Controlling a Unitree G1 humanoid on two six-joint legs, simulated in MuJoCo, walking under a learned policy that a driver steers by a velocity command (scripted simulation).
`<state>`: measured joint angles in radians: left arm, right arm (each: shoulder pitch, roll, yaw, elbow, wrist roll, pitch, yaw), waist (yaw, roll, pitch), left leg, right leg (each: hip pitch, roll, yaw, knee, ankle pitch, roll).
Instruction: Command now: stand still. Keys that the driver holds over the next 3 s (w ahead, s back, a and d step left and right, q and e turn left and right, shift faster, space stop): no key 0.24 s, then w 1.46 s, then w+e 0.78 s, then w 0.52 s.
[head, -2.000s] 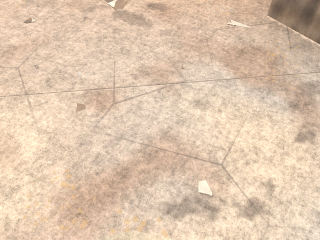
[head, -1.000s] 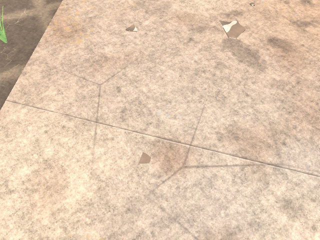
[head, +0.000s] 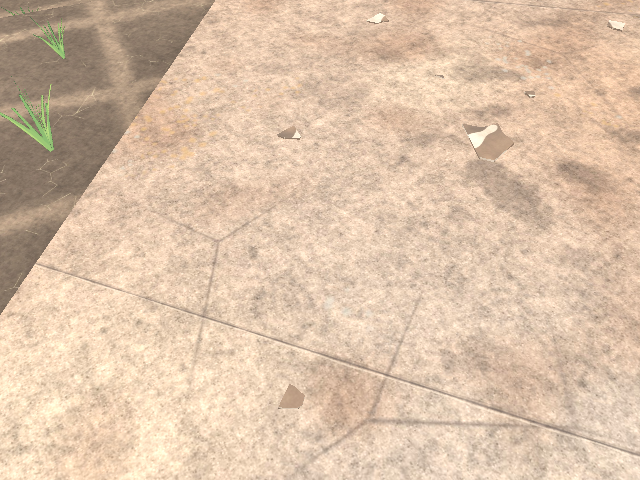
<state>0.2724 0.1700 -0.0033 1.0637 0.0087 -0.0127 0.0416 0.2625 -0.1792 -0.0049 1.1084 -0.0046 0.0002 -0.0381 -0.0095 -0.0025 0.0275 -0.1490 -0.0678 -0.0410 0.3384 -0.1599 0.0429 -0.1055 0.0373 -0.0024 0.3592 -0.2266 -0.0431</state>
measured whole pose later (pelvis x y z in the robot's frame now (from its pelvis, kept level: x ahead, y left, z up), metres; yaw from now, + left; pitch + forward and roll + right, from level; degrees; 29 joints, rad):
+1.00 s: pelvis +0.27 +0.05 -0.02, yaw +0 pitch +1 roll +1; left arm 0.00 0.19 0.03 0.90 0.02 -0.04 -0.03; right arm 0.51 -0.14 -0.01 1.12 -0.02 -0.11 -0.01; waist -0.06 -0.02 0.05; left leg 0.17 -0.06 0.05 0.15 -0.34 0.06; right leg -0.60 -0.03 -0.10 0.62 -0.07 -0.08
